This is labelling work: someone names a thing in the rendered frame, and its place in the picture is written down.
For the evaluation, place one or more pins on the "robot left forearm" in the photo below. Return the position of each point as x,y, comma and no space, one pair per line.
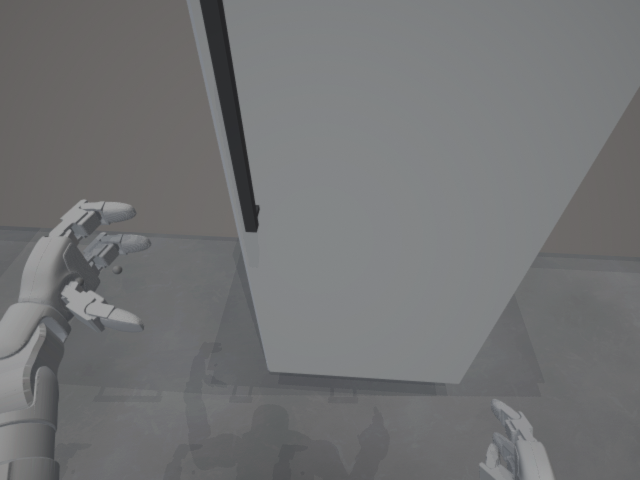
32,337

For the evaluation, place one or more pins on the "handle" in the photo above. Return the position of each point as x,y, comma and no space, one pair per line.
218,41

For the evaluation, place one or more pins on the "fridge door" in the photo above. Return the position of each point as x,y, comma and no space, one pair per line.
410,158

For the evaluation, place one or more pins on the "robot right hand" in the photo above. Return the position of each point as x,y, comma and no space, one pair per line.
528,459

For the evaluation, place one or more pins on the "robot left hand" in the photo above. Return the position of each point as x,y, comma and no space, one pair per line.
55,262

